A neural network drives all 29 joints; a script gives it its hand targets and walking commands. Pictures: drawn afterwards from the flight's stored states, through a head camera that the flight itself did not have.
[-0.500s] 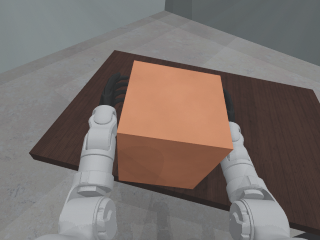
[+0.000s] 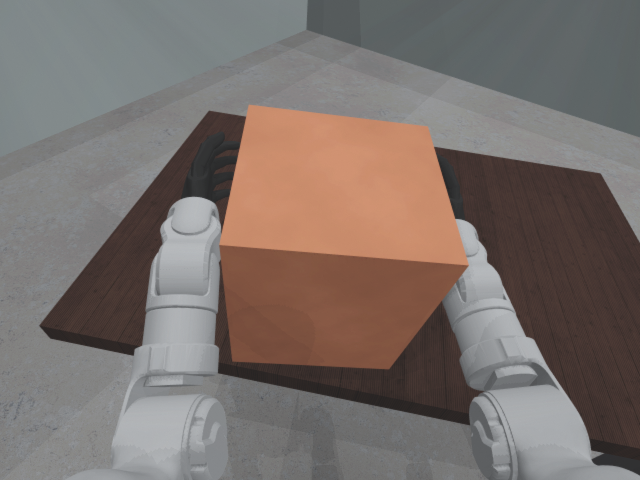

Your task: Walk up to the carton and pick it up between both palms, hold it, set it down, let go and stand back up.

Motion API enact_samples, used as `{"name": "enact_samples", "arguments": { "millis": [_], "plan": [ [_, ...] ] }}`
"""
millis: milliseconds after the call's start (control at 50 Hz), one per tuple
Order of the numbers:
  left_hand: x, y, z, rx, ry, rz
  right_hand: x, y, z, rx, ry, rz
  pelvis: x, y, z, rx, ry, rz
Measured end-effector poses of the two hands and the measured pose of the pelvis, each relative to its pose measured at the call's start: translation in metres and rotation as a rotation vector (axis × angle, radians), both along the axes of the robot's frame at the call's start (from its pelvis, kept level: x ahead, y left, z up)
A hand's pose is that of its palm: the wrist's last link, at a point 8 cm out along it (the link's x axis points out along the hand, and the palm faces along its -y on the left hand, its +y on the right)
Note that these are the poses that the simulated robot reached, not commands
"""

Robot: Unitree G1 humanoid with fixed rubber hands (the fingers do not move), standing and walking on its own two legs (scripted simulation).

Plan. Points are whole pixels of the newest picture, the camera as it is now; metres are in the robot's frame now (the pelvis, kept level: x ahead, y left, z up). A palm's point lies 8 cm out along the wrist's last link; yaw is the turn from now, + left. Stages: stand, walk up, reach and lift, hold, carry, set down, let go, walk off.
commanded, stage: reach and lift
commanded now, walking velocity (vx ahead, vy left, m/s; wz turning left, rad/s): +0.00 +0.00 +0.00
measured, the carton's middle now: (325, 249) +0.34 -0.01 +0.12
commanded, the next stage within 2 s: hold in 1.22 s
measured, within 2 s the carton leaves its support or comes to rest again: neither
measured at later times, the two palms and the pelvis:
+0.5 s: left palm (201, 175) +0.37 +0.13 +0.21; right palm (466, 192) +0.36 -0.17 +0.20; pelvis -0.01 +0.00 +0.00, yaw -1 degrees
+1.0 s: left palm (198, 156) +0.38 +0.13 +0.23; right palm (472, 166) +0.37 -0.17 +0.23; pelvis -0.01 -0.01 +0.00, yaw +0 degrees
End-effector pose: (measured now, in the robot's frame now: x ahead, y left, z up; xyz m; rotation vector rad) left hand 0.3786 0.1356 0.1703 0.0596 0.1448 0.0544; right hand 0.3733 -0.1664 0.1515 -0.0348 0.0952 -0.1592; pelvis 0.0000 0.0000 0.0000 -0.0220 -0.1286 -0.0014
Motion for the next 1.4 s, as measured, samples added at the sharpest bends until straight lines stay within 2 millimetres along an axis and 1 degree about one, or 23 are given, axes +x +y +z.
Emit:
{"name": "enact_samples", "arguments": {
  "millis": [200, 380, 520, 680, 960, 1400],
  "plan": [
    [-0.006, 0.000, 0.019, -0.005, -0.007, 0.012, -0.003, -0.001, 0.022, 0.024, -0.008, 0.009, -0.003, -0.001, -0.001, -0.002, -0.007, 0.001],
    [-0.011, -0.004, 0.034, -0.020, 0.003, 0.009, -0.008, -0.005, 0.040, 0.040, 0.001, 0.002, -0.009, -0.002, -0.001, 0.001, -0.013, -0.003],
    [-0.011, -0.008, 0.045, -0.027, 0.016, 0.005, -0.010, -0.009, 0.050, 0.061, 0.012, -0.006, -0.014, -0.004, -0.001, 0.005, -0.004, -0.010],
    [-0.008, -0.009, 0.057, -0.033, 0.023, 0.010, -0.006, -0.009, 0.064, 0.062, 0.019, -0.002, -0.017, -0.007, -0.001, 0.007, 0.007, -0.010],
    [-0.003, -0.006, 0.059, -0.046, 0.032, 0.007, 0.000, -0.007, 0.076, 0.064, 0.033, 0.000, -0.013, -0.009, -0.001, 0.003, 0.019, 0.001],
    [-0.011, -0.001, 0.083, -0.058, 0.012, 0.025, -0.004, -0.003, 0.105, 0.074, 0.017, 0.014, -0.007, -0.006, -0.001, -0.003, 0.015, -0.001]
  ]
}}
